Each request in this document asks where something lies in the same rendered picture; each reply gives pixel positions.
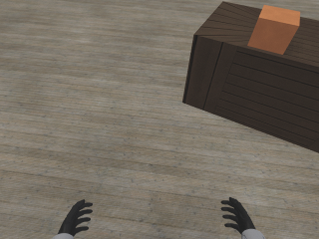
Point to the right robot forearm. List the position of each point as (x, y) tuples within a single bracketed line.
[(252, 234)]

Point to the robot right hand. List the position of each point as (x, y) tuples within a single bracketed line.
[(241, 217)]

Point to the carton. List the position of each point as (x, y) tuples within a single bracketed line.
[(274, 29)]

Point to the pedestal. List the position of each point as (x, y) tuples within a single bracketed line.
[(272, 93)]

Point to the robot left hand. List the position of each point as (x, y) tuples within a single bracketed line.
[(71, 221)]

